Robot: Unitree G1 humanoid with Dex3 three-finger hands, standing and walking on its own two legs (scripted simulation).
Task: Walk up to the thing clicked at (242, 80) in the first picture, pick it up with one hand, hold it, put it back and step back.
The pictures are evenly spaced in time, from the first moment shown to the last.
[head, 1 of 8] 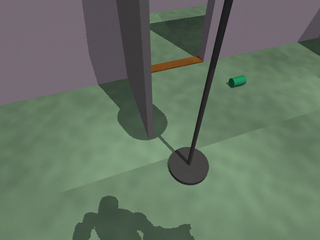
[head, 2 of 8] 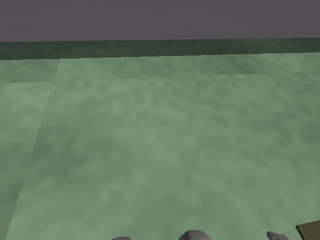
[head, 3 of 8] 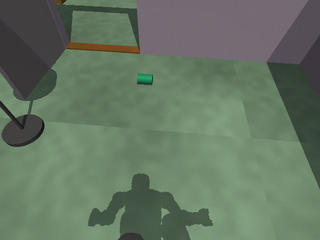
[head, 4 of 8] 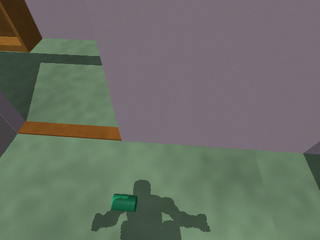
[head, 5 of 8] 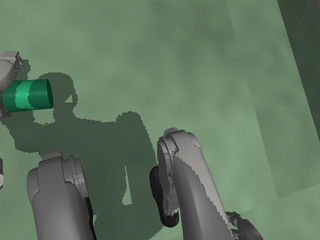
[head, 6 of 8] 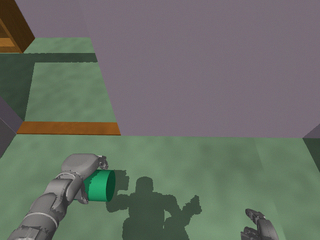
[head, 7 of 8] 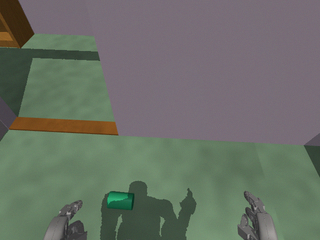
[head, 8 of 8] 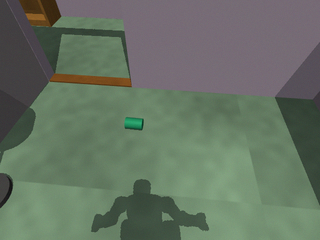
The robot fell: no
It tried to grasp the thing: yes
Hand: left
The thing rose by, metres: 0.66
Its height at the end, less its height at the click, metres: +0.00
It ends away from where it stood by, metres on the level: 0.02
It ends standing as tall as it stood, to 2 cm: yes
